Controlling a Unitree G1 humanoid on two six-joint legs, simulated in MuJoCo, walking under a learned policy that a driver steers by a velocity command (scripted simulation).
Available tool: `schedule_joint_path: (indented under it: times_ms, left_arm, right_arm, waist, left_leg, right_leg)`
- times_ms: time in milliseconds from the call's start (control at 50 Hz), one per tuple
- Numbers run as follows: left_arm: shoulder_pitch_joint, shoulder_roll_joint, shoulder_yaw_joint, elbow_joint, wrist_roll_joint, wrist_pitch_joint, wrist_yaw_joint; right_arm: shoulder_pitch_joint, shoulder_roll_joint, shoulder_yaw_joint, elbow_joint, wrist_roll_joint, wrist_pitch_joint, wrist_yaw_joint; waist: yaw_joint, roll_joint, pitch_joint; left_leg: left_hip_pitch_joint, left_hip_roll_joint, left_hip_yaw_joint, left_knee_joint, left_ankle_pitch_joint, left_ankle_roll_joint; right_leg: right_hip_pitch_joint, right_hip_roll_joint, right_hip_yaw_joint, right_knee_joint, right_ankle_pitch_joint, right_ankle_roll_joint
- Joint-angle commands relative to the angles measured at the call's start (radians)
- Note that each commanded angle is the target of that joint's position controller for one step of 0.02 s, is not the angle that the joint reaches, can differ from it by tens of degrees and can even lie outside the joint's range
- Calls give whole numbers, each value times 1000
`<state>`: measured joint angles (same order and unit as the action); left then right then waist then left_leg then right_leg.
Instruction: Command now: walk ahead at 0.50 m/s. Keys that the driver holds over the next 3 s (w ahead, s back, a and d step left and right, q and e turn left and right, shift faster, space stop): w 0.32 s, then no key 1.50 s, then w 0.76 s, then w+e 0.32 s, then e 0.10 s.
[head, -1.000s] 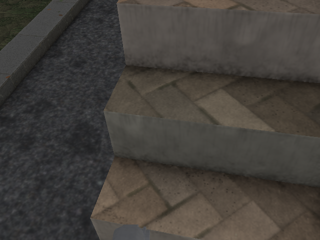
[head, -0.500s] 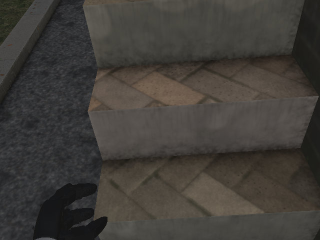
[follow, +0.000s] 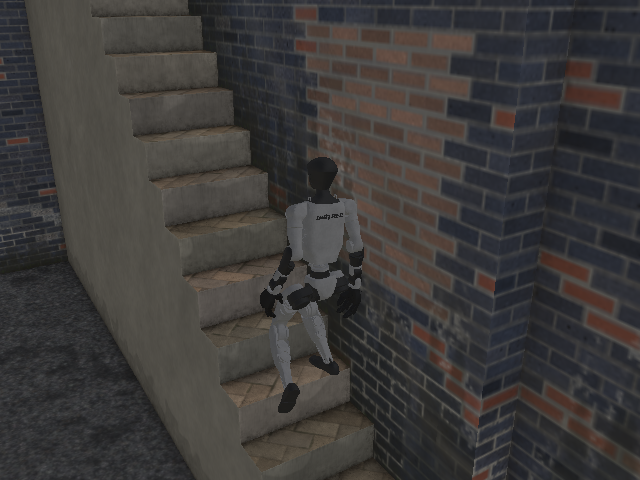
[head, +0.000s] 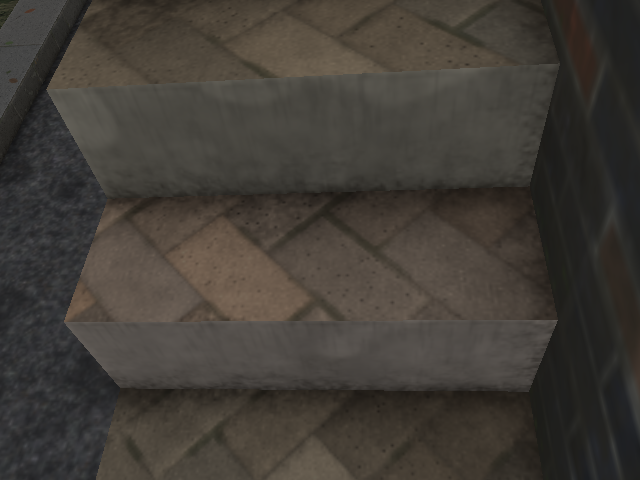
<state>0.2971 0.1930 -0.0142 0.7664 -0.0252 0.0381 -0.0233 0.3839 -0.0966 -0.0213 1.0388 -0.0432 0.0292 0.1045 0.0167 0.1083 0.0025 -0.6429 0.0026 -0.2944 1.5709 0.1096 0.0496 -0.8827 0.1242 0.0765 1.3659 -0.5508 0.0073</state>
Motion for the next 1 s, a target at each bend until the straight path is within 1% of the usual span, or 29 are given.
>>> schedule_joint_path:
  times_ms: [20, 60, 80, 100, 120, 160, 260, 360, 380, 400, 420, 440, 460, 480, 500, 520, 540, 560, 580, 640, 680, 700, 720, 780, 840, 860, 900, 960, 1000]
  left_arm:
    - [-194, 125, 24, -25, -6, -54, 145]
    - [-299, 98, 27, -10, -14, -75, 148]
    - [-426, 121, 20, -105, 22, -114, -44]
    - [-395, 34, 23, -57, 48, -125, -93]
    - [-315, 17, 28, -39, 28, -139, -119]
    - [-164, 74, 46, 24, 53, -150, -122]
    - [82, 80, 33, 133, 120, -169, -103]
    - [-89, 163, 72, 116, 124, -145, -97]
    - [-101, 180, 75, 103, 105, -153, -86]
    - [-101, 196, 71, 42, 92, -163, -66]
    - [-225, 241, 83, 10, 87, -161, -60]
    - [-391, 277, 89, -72, 122, -141, -87]
    - [-251, 262, 103, 29, -13, -136, 77]
    - [-92, 232, 92, 30, -22, -117, 128]
    - [-28, 171, 76, 4, -32, -125, 87]
    - [-3, 180, 79, 5, -49, -111, 98]
    - [3, 135, 70, -19, -37, -113, 100]
    - [-31, 80, 58, -35, -53, -121, 91]
    - [-135, 76, 58, -55, -60, -128, 76]
    - [-413, 85, 58, -165, -52, -114, 111]
    - [-458, 85, 61, -213, -34, -86, 123]
    - [-586, 81, 47, -224, 22, -91, 110]
    - [-589, 85, 43, -243, 22, -81, 84]
    - [-385, 66, 30, -169, 10, -22, 52]
    - [-393, -8, -21, -219, 14, 27, 74]
    - [-387, -31, -37, -236, -3, 47, 89]
    - [-132, -13, -10, -156, 11, 55, 105]
    - [-84, 144, 58, -68, 65, 69, 152]
    - [-209, 95, 53, -73, 73, 22, 132]
  right_arm:
    - [-178, -112, -48, -213, -34, 3, -37]
    - [-117, -120, -42, -163, -34, 28, -44]
    - [57, -109, -31, -112, 98, -43, -47]
    - [115, -114, -41, -82, 122, -39, -53]
    - [183, -78, -23, -78, 128, -42, -80]
    - [178, -86, 1, -108, 83, -22, -88]
    - [-41, -115, 24, -238, 84, -33, -106]
    - [-86, -112, 62, -337, 53, -22, -78]
    - [-245, -177, 58, -395, 13, -6, -65]
    - [-371, -273, 43, -421, -7, -23, -54]
    - [-317, -298, 14, -382, 20, -55, -65]
    - [2, -261, 15, -224, 45, -63, -27]
    - [-71, -88, 38, -308, 43, -83, -41]
    - [-46, -73, 41, -251, 29, -93, -49]
    - [-116, -151, 34, -233, 1, -124, -60]
    - [-101, -100, 37, -198, -12, -150, -55]
    - [-14, -213, 19, -178, -33, -152, -55]
    - [179, -325, -14, -166, -18, -133, -78]
    - [248, -358, -30, -177, -10, -113, -97]
    - [76, -369, -62, -208, -58, -120, -100]
    - [36, -329, -56, -178, -54, -147, -92]
    - [197, -215, -28, -142, -26, -150, -112]
    - [252, -249, -32, -131, -24, -151, -137]
    - [115, -284, -36, -172, 5, -161, -134]
    - [24, -274, -25, -161, 30, -147, -120]
    - [28, -371, -49, -132, 59, -130, -131]
    - [20, -431, -71, -130, 48, -113, -121]
    - [45, -317, -47, -191, 24, -67, -42]
    - [-41, -200, -37, -244, -21, -69, -61]
  waist:
    - [-94, -233, -138]
    - [-150, -368, -52]
    - [-120, -848, 88]
    - [-128, -575, 70]
    - [-131, -386, 25]
    - [-68, -282, -38]
    - [59, -243, 52]
    - [-72, -195, -13]
    - [-57, -147, -16]
    - [-15, -80, -69]
    - [-74, -88, -130]
    - [-218, -214, -167]
    - [-184, -317, -143]
    - [-135, -209, -108]
    - [-16, 13, -66]
    - [-33, 90, 48]
    - [-12, 253, 32]
    - [-108, 297, -197]
    - [-177, 183, -309]
    - [-173, 181, -162]
    - [-105, 114, -64]
    - [-219, -48, -74]
    - [-214, 6, -129]
    - [-81, -46, -128]
    - [-18, 78, -5]
    - [-2, 187, -12]
    - [121, 222, -186]
    - [79, -337, -223]
    - [6, -208, -38]
  left_leg:
    - [-156, -106, 3, 417, -87, -70]
    - [-231, -85, -19, 361, -98, -72]
    - [-486, -59, -124, 407, -198, 8]
    - [-445, -63, -72, 426, -260, 27]
    - [-441, -49, -36, 391, -352, -9]
    - [-462, -64, 64, 516, -343, -21]
    - [-794, -44, 73, 602, -391, -23]
    - [-672, 104, 159, 390, -553, -4]
    - [-667, 142, 178, 74, -612, -18]
    - [-441, 100, 249, -232, -660, 14]
    - [-5, 48, 329, -458, -505, 39]
    - [442, 54, 336, -851, 52, -54]
    - [277, 42, 280, -1212, -185, 48]
    - [427, -44, 404, -1488, -59, 28]
    - [617, -53, 473, -1486, 16, -23]
    - [731, 45, 385, -1552, 193, -7]
    - [962, 168, 342, -1201, 1062, -43]
    - [1236, 305, 260, -968, 1687, 17]
    - [1263, 361, 232, -945, 1692, 79]
    - [1104, 446, 228, -1076, 1168, 171]
    - [1002, 490, 220, -1167, 803, 162]
    - [1103, 376, 180, -1076, 997, 144]
    - [1212, 388, 135, -1059, 1009, 158]
    - [899, 353, 198, -1212, 847, 148]
    - [514, 219, 346, -1377, 908, 63]
    - [479, 242, 303, -1408, 1094, 73]
    - [563, 260, 291, -1184, 1132, 50]
    - [250, -14, 270, -494, -284, -42]
    - [119, -86, 74, 60, -427, -53]
  right_leg:
    - [296, -256, 656, -864, -175, -35]
    - [251, -320, 563, -822, -225, -76]
    - [82, -214, 206, -693, -188, -210]
    - [88, -230, 146, -738, -51, -221]
    - [107, -305, 210, -775, -56, -236]
    - [223, -369, 293, -886, -144, -296]
    - [689, -423, 250, -969, 39, -274]
    - [758, -498, 113, -1102, 276, -194]
    - [804, -461, 89, -1089, 239, -175]
    - [800, -342, 3, -1057, 375, -134]
    - [645, -241, -119, -1007, 727, -101]
    - [523, -212, -113, -884, 963, -95]
    - [778, -281, -132, -707, 983, -103]
    - [812, -302, -81, -586, 1019, -93]
    - [659, -184, -114, -546, 862, -50]
    - [400, -147, -95, -342, 257, -56]
    - [111, -91, -99, -8, 3, -22]
    - [-91, -19, -33, 305, -97, 24]
    - [-172, -17, -16, 555, -48, 25]
    - [-452, -3, -30, 1064, -104, -3]
    - [-640, -6, 45, 1337, -203, -66]
    - [-673, -13, -2, 1230, -190, -85]
    - [-697, -52, -5, 1113, -196, -80]
    - [-371, -87, -166, 926, -27, -36]
    - [91, -139, -237, 189, 94, -63]
    - [229, -86, -231, -46, -220, -92]
    - [551, -34, -119, -255, 5, -106]
    - [508, -266, 443, -633, -204, -227]
    - [205, -303, 367, -550, -158, -271]
